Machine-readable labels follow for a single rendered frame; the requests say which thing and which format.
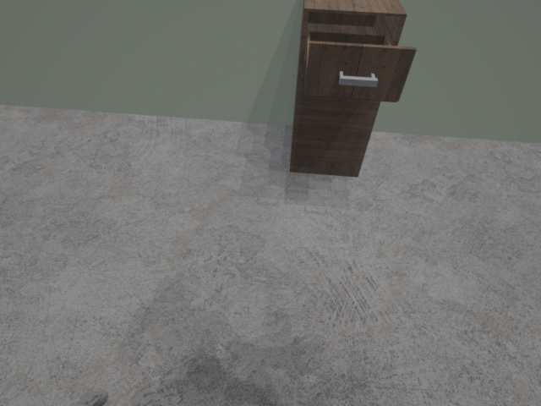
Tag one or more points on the drawer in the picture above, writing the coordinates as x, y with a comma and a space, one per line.
360, 55

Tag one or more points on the cabinet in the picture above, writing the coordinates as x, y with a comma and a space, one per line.
330, 135

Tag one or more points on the handle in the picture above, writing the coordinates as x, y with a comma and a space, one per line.
358, 81

